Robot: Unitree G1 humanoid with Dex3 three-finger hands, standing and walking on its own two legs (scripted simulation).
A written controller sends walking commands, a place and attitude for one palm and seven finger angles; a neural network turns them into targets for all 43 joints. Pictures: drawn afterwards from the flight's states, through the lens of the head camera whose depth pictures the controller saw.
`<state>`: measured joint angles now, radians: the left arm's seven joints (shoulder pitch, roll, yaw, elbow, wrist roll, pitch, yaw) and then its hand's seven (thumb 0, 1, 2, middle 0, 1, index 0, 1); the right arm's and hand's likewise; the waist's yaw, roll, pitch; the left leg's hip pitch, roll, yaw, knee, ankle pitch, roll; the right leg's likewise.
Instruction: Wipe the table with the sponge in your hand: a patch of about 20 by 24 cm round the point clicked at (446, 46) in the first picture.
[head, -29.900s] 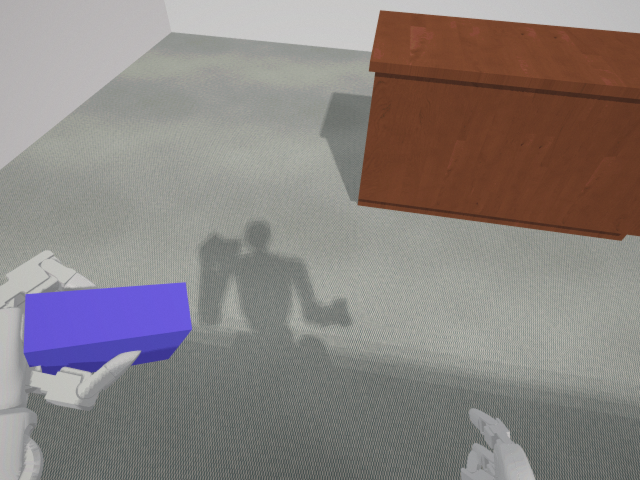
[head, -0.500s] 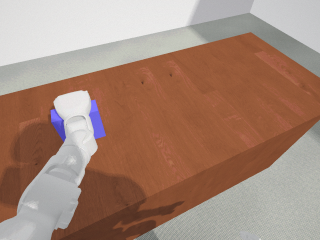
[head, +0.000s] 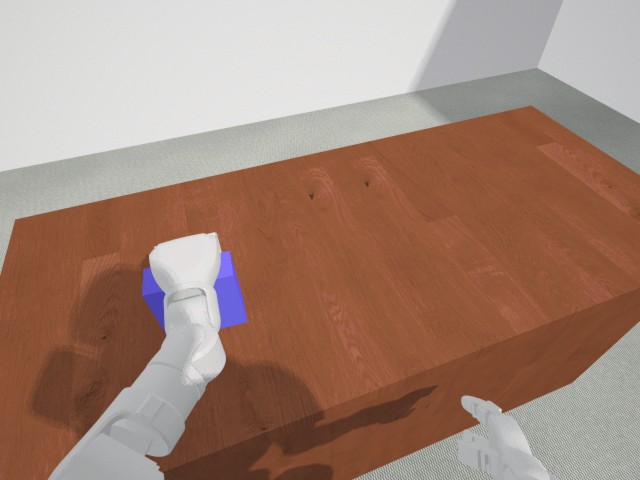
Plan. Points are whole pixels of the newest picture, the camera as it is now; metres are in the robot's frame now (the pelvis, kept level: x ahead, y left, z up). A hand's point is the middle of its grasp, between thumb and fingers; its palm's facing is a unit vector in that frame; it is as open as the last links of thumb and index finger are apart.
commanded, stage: wipe back along the third lane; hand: left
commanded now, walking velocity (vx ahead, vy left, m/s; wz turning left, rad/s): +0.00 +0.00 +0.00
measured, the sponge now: (202, 304) +0.35 +0.22 +0.00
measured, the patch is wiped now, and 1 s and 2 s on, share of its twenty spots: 0.95 0.95 0.95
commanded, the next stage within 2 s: slide back across to the middle lane in 1.44 s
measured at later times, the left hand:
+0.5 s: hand (204, 312) +0.31 +0.19 +0.04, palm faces +0.00 -0.04 -1.00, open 8.9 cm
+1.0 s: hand (208, 327) +0.29 +0.18 +0.04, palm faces +0.01 -0.07 -1.00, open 8.8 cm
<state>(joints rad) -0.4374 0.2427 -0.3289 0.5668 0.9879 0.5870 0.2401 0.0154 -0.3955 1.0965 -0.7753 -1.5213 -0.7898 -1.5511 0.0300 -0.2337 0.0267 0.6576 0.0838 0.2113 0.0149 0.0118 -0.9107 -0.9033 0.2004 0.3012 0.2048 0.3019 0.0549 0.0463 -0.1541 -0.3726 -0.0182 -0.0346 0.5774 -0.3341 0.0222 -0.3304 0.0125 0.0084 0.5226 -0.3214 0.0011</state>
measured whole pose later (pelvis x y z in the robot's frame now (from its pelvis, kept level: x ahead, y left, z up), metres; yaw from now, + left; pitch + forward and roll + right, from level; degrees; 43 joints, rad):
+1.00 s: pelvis -0.03 -0.02 +0.00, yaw -1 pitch +3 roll +0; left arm -0.25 0.23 -0.35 0.37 0.99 0.62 0.23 0.04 -0.40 1.08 -0.78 -1.52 -0.82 -1.53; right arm 0.01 -0.25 0.03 0.64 0.10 0.20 0.02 0.01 -0.91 -0.90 0.20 0.30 0.20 0.30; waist 0.07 0.05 -0.13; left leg -0.32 0.00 -0.02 0.57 -0.31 0.00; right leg -0.32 0.03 0.02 0.57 -0.31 -0.02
